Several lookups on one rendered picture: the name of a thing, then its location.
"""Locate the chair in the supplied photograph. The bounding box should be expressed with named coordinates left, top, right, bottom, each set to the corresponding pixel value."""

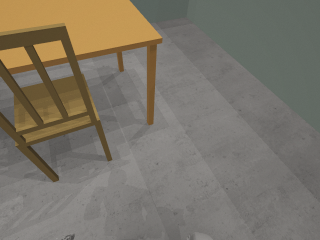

left=0, top=23, right=113, bottom=182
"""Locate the table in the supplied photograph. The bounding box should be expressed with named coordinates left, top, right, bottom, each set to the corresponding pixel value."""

left=0, top=0, right=163, bottom=125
